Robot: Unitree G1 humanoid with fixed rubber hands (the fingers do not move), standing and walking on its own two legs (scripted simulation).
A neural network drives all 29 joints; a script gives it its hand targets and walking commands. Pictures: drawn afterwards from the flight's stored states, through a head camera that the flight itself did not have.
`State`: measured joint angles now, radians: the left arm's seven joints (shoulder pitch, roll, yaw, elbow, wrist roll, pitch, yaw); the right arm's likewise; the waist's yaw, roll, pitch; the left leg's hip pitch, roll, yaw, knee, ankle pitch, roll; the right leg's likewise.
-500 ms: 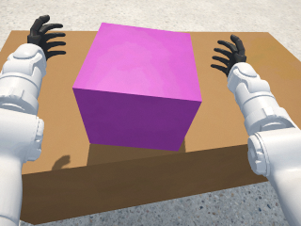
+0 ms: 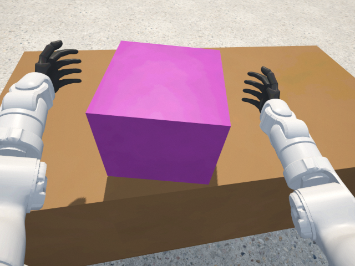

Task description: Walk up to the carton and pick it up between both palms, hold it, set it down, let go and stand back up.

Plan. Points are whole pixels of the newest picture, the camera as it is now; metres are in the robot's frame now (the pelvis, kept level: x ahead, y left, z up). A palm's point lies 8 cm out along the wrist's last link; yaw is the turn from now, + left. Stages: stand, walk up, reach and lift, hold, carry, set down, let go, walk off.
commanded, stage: set down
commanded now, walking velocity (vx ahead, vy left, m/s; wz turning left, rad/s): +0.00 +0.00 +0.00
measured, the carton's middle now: (164, 112) +0.51 -0.01 +0.04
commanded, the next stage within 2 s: none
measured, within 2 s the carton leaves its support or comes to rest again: neither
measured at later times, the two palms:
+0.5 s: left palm (39, 112) +0.41 +0.26 +0.15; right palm (265, 129) +0.35 -0.22 +0.13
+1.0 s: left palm (37, 132) +0.38 +0.26 +0.12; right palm (263, 145) +0.32 -0.21 +0.11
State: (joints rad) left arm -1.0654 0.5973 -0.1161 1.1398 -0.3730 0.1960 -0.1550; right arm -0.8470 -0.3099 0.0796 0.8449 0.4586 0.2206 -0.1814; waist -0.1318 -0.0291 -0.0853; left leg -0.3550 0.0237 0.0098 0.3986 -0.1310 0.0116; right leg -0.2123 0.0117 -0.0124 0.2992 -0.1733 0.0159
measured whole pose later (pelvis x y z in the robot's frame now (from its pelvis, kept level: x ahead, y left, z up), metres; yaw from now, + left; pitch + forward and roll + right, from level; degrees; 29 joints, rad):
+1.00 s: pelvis +0.00 +0.01 +0.00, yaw -2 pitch -2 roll -1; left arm -0.51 0.53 0.07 0.51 -0.31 0.28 -0.15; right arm -0.32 -0.22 -0.03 0.29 0.37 0.29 -0.21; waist -0.03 -0.05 0.03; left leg -0.19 0.02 0.05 0.37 -0.14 0.02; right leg -0.08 0.00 0.03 0.30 -0.18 0.02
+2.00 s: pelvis +0.02 +0.00 +0.00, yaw -2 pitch -4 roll -1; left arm 0.22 0.46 0.00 0.25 -0.34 -0.09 -0.14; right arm 0.31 -0.10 0.00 0.09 0.21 0.01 -0.19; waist 0.06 -0.02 0.08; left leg -0.14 0.01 0.05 0.40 -0.19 0.01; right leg -0.02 0.00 0.02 0.32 -0.23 0.01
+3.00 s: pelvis +0.03 -0.02 +0.00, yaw -2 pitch -4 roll +0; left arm 0.23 0.25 0.02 0.51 -0.04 0.07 -0.04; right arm 0.21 -0.16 0.00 0.65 0.03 -0.19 -0.03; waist 0.02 -0.01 0.07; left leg -0.10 0.03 0.04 0.34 -0.18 -0.02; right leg 0.00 0.01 0.02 0.33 -0.25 -0.01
